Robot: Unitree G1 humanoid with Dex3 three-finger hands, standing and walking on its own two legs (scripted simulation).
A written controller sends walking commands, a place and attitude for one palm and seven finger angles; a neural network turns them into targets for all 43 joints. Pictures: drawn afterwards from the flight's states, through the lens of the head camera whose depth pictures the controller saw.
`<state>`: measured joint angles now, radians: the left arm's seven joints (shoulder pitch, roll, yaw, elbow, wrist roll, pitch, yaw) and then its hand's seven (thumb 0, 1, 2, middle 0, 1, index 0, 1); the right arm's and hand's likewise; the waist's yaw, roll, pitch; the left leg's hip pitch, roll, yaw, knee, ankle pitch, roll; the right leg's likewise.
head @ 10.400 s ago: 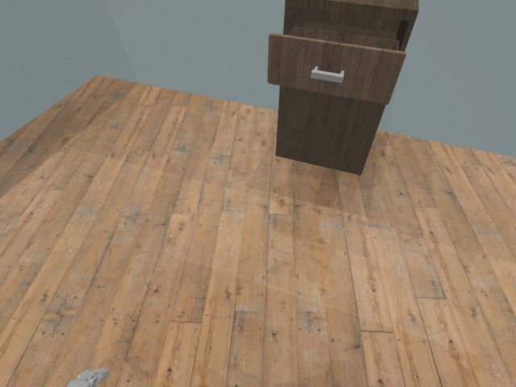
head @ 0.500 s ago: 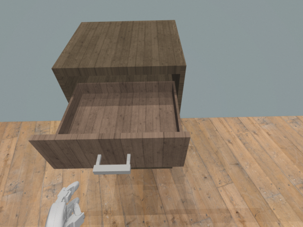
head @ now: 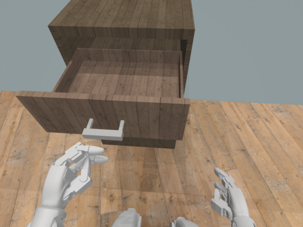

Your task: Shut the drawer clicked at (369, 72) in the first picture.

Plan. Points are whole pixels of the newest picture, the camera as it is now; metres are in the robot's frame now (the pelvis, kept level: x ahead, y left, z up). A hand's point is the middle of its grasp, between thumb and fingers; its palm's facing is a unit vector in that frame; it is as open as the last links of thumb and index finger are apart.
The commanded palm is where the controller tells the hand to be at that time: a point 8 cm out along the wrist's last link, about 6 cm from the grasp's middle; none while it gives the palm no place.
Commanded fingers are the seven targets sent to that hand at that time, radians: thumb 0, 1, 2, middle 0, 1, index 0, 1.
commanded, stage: raise the hand and make a fist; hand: left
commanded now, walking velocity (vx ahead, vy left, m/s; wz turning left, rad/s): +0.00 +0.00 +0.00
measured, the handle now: (104, 128) +0.37 +0.17 +0.03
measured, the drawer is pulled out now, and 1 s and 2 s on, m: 0.30 0.30 0.30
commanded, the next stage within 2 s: bring the fist close to the handle in 1.24 s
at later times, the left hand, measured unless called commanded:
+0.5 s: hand (81, 182) +0.20 +0.16 +0.11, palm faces -0.03 -1.00 +0.01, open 3.1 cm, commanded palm +0.16 +0.21 +0.11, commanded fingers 0.00 0.90 0.90 -1.38 -1.58 -1.38 -1.58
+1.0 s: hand (75, 179) +0.19 +0.16 +0.14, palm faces -0.01 -1.00 +0.03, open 3.3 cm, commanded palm +0.15 +0.21 +0.14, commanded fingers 0.00 0.90 0.90 -1.40 -1.60 -1.40 -1.60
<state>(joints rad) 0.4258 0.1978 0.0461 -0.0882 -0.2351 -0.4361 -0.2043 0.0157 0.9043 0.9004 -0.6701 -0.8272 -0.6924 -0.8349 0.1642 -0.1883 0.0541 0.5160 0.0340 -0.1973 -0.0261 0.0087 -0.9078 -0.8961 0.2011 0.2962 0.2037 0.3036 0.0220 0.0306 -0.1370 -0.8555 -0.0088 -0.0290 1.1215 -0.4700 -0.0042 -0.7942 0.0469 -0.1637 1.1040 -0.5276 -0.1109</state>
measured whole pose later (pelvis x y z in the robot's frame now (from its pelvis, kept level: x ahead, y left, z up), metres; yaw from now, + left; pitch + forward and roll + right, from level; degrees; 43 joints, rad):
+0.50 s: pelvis +0.03 +0.03 +0.03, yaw -2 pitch +11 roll +0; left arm 0.70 0.14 -0.05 -0.29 -0.20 -0.41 -0.12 0.02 0.90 0.90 -1.18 -1.37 -1.19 -1.38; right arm 0.21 -0.24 -0.02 0.48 0.03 -0.19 -0.03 0.01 -0.91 -0.90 0.20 0.30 0.20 0.30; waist 0.00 0.03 -0.13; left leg -0.72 -0.03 0.03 0.98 -0.45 0.04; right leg -0.67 0.04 -0.10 0.97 -0.49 -0.08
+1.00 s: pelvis +0.03 +0.05 +0.03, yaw -2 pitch +8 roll -2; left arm 0.76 0.11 -0.15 -0.50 -0.12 -0.25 -0.01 0.02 0.91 0.90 -1.39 -1.60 -1.40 -1.60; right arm 0.28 -0.23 0.05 0.40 0.04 -0.12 0.00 0.01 -0.90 -0.90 0.20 0.30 0.21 0.30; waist 0.00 0.06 -0.13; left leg -0.66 -0.04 0.03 0.98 -0.46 0.07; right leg -0.60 0.03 -0.09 0.95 -0.49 -0.05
